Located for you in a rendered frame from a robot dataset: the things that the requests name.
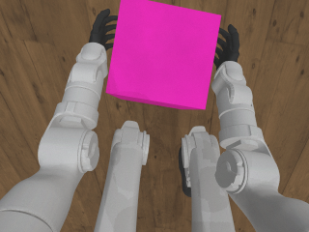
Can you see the robot right forearm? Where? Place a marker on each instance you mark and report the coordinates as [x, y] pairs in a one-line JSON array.
[[236, 113]]

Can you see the right robot upper arm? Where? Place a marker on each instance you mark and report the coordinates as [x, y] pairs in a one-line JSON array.
[[252, 180]]

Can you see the robot left shin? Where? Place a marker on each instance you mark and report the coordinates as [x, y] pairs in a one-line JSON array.
[[117, 137]]

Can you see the robot left thigh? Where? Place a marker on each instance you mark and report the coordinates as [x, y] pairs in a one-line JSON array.
[[119, 203]]

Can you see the left robot upper arm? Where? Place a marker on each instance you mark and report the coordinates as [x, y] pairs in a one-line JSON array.
[[42, 202]]

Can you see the robot left forearm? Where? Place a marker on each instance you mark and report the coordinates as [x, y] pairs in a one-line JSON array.
[[79, 106]]

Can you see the right robot hand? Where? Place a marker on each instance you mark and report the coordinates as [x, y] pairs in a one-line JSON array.
[[230, 47]]

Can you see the carton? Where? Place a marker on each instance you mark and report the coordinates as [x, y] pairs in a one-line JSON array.
[[163, 55]]

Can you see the left robot hand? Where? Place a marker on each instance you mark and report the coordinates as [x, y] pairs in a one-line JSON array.
[[100, 28]]

